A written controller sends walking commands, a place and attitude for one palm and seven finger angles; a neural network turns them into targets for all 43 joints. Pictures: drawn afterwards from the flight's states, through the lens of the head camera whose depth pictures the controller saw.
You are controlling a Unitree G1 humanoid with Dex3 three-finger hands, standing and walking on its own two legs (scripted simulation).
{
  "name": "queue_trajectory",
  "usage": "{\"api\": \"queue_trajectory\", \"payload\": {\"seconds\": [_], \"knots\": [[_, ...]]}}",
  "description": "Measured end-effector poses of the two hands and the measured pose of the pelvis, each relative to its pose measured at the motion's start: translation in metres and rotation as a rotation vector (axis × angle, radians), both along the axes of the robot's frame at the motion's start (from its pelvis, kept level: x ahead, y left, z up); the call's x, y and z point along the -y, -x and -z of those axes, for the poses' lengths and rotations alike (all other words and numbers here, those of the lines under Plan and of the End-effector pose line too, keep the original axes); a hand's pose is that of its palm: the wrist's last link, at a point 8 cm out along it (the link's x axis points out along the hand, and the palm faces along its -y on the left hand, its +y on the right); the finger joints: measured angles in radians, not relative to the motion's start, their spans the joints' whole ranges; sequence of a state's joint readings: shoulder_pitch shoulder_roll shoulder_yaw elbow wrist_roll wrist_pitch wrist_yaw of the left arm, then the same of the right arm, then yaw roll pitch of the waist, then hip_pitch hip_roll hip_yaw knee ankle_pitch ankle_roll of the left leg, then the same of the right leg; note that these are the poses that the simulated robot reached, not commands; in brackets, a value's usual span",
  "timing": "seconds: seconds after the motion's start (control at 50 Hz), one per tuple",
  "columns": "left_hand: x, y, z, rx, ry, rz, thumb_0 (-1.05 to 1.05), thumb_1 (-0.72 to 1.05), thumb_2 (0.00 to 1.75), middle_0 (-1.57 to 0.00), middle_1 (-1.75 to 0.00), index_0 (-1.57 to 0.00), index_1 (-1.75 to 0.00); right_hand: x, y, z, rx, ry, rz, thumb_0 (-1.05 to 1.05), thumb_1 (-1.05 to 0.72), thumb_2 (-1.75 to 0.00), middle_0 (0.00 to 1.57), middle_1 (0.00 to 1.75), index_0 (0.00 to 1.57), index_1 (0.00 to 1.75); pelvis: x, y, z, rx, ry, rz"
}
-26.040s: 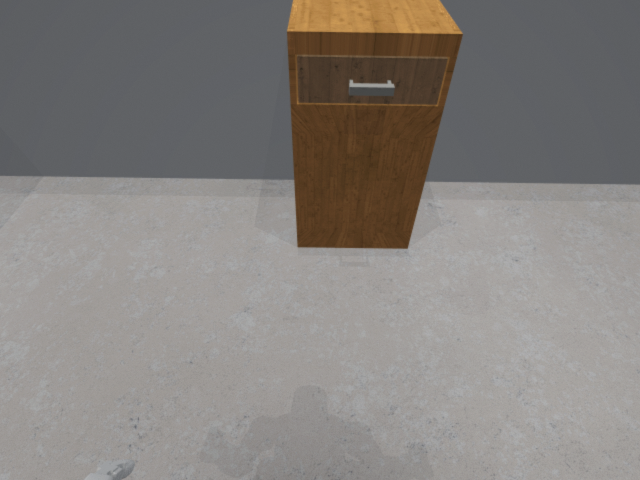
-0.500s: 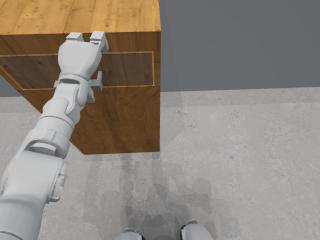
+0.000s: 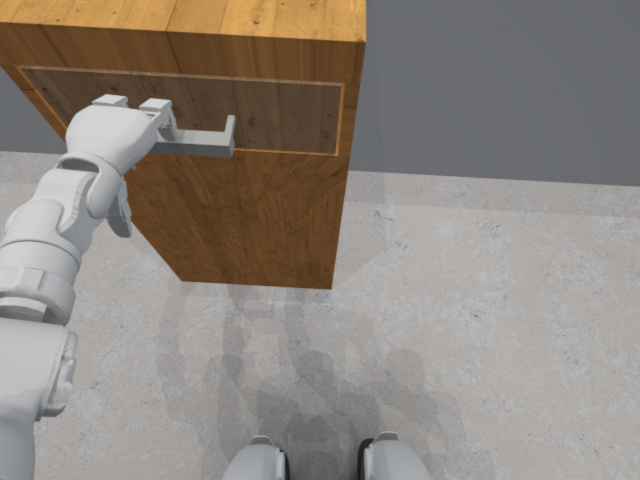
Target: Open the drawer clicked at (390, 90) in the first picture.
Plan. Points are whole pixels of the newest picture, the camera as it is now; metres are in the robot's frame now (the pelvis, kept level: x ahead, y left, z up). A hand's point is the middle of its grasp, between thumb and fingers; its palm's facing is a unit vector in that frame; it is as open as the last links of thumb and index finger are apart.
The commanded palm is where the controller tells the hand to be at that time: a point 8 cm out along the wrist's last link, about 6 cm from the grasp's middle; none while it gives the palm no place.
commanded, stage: move the hooked fingers above the handle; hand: left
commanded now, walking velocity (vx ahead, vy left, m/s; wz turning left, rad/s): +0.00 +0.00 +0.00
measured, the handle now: (190, 131) +0.58 +0.19 +0.01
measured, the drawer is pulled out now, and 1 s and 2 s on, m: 0.00 0.00 0.00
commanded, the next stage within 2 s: lower the fingers behind the handle in 1.72 s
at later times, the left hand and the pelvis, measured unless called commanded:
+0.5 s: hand (167, 125) +0.52 +0.19 +0.09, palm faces -0.14 +0.02 -0.99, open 13.6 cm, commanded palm +0.51 +0.21 +0.11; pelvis +0.00 +0.00 +0.01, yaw -4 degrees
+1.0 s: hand (198, 112) +0.54 +0.15 +0.08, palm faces +0.14 +0.01 -0.99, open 13.1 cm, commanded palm +0.52 +0.21 +0.12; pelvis +0.01 +0.00 +0.00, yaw -2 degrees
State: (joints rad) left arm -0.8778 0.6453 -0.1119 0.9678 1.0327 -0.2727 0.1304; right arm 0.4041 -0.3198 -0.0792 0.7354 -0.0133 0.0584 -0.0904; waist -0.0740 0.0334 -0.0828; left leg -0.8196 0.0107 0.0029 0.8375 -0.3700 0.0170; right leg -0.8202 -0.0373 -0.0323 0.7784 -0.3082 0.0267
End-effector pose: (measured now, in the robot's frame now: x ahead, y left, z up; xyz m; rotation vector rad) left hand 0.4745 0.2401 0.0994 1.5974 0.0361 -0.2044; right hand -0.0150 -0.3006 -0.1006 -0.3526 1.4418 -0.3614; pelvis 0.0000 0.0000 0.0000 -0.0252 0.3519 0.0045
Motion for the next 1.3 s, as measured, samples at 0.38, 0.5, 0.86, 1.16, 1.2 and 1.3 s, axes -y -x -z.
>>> {"api": "queue_trajectory", "payload": {"seconds": [0.38, 0.5, 0.86, 1.16, 1.2, 1.3], "knots": [[0.092, -0.039, -0.048, 0.214, -0.008, -0.087, 0.0, -0.49, 0.3, -0.42, -1.27, -0.39, -1.33, -0.058, -0.04, 0.024, 0.153, -0.217, 0.091, 0.0, -0.91, -0.9, 0.2, 0.3, 0.2, 0.3, -0.006, -0.002, -0.009, 0.044, -0.014, 0.058], [0.056, -0.03, -0.042, 0.017, -0.008, -0.198, 0.0, -0.49, 0.3, -0.35, -1.22, -0.34, -1.26, -0.059, -0.037, 0.018, 0.21, -0.202, 0.117, 0.0, -0.9, -0.9, 0.21, 0.3, 0.2, 0.3, -0.001, 0.005, -0.015, 0.074, -0.028, 0.08], [0.068, -0.037, -0.019, 0.27, 0.157, 0.093, -0.01, -0.49, 0.3, -0.4, -1.26, -0.32, -1.2, 0.004, -0.002, -0.001, 0.022, -0.001, 0.039, 0.0, -0.91, -0.9, 0.2, 0.3, 0.2, 0.3, 0.001, -0.01, 0.006, -0.028, 0.01, 0.004], [0.066, -0.036, -0.044, 0.059, -0.003, -0.216, 0.0, -0.49, 0.3, -0.38, -1.23, -0.37, -1.27, -0.052, -0.042, 0.019, 0.207, -0.198, 0.113, 0.0, -0.91, -0.9, 0.21, 0.3, 0.2, 0.3, 0.002, 0.003, -0.014, 0.067, -0.026, 0.07], [0.049, -0.033, -0.042, 0.01, -0.019, -0.225, 0.0, -0.49, 0.3, -0.36, -1.22, -0.36, -1.25, -0.05, -0.04, 0.017, 0.217, -0.184, 0.108, 0.0, -0.9, -0.9, 0.21, 0.3, 0.2, 0.3, 0.004, 0.004, -0.014, 0.069, -0.027, 0.069], [0.019, -0.024, -0.021, -0.073, -0.066, -0.136, 0.0, -0.49, 0.3, -0.33, -1.21, -0.33, -1.22, -0.033, -0.02, 0.013, 0.153, -0.115, 0.069, 0.0, -0.9, -0.9, 0.21, 0.3, 0.2, 0.3, 0.005, 0.005, -0.008, 0.038, -0.018, 0.041]]}}
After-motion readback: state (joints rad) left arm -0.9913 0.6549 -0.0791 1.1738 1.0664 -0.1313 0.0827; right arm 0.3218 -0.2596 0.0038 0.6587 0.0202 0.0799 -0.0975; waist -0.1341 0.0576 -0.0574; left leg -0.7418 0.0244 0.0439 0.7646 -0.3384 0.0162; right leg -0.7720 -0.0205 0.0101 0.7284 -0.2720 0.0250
